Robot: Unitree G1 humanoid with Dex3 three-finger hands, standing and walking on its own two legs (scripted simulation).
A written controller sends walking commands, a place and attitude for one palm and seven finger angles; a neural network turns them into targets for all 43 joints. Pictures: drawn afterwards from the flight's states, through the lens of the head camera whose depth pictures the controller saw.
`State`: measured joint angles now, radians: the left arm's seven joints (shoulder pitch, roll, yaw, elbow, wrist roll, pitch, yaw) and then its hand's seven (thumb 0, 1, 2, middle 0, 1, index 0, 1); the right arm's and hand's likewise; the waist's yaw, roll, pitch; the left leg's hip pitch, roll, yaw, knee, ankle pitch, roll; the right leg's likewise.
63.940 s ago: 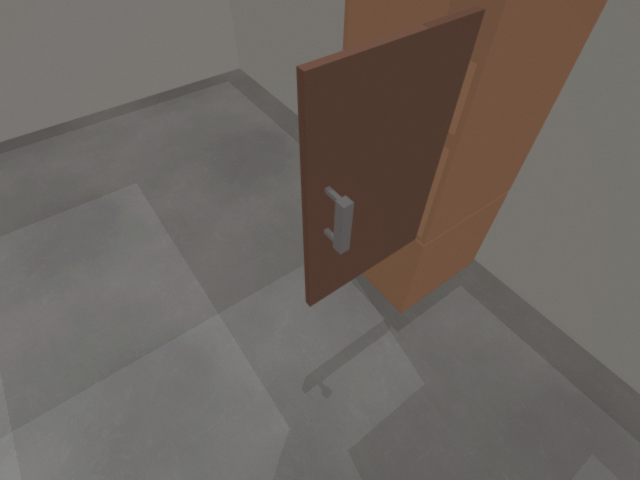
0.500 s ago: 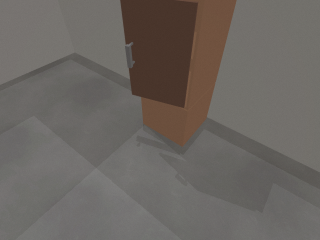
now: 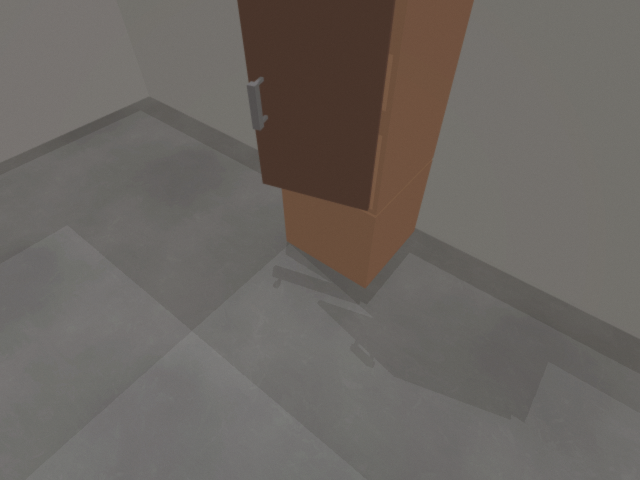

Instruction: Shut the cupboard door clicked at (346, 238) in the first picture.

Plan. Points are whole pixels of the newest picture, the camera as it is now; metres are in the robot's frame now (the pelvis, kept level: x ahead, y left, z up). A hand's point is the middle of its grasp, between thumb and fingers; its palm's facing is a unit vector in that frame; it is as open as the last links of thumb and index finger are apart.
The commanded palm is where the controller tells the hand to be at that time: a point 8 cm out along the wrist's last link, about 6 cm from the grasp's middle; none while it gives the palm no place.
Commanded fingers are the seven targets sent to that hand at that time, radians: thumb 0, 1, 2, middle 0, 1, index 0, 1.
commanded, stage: look to check the result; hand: left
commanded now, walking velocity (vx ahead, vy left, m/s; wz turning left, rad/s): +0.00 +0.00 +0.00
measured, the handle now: (259, 103) +1.02 +0.22 -0.04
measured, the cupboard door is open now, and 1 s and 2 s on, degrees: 16 16 16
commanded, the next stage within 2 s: walk to a spot facing it in 0.08 s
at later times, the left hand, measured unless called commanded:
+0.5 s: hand out of the picture +0.00 +0.18 -0.20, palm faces +0.17 -0.97 -0.20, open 7.3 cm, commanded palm none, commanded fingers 0.00 0.90 0.90 -0.20 -0.30 -0.20 -0.30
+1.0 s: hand out of the picture +0.01 +0.19 -0.15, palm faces +0.40 -0.86 -0.33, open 7.3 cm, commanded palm none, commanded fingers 0.00 0.90 0.90 -0.20 -0.30 -0.20 -0.30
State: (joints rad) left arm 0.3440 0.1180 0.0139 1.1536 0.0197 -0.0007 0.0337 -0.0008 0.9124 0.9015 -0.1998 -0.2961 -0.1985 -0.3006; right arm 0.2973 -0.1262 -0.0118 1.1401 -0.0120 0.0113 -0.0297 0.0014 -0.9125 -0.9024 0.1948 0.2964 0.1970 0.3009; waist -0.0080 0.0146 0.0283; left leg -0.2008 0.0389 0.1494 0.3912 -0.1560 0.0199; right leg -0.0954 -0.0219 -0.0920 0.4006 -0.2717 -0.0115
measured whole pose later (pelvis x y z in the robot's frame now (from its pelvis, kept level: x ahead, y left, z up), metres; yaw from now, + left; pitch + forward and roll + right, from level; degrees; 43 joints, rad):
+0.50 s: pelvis +0.01 +0.00 -0.02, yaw +8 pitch -2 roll -1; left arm 0.27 0.15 0.07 1.04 0.03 0.03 0.03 0.00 0.91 0.90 -0.20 -0.30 -0.20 -0.30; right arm 0.29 -0.14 -0.04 1.07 -0.02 0.06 0.00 0.00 -0.91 -0.90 0.20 0.30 0.20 0.30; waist -0.03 0.00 0.08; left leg -0.33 0.04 0.08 0.68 -0.32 -0.01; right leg -0.14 -0.05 -0.22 0.59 -0.41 -0.01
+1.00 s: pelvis +0.01 -0.05 -0.01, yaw +25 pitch +1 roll +1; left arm 0.19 0.22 0.06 0.85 0.03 0.03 0.02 0.00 0.91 0.90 -0.20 -0.30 -0.20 -0.30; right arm 0.17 -0.28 -0.11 0.90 -0.03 0.08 0.02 0.00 -0.91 -0.90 0.20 0.30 0.20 0.30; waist -0.03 0.05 0.09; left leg -0.55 -0.05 -0.05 1.07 -0.42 -0.04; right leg -0.22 -0.06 -0.06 0.54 -0.34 0.00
